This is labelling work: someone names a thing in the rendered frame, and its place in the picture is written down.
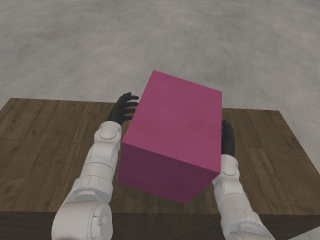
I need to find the robot left upper arm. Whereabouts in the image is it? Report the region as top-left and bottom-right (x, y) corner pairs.
(52, 199), (113, 240)

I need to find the robot right hand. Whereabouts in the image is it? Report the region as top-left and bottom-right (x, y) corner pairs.
(221, 119), (235, 157)

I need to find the robot left hand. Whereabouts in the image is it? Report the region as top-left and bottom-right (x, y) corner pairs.
(107, 92), (139, 125)

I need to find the pedestal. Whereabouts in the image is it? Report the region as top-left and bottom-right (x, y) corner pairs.
(0, 98), (320, 240)

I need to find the robot right upper arm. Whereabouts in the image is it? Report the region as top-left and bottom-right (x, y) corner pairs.
(225, 230), (275, 240)

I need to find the carton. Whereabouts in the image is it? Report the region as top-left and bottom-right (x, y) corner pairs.
(117, 70), (222, 204)

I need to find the right robot forearm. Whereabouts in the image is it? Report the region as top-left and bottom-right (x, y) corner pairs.
(212, 154), (275, 239)

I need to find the left robot forearm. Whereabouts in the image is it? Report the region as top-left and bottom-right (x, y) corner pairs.
(51, 121), (122, 239)

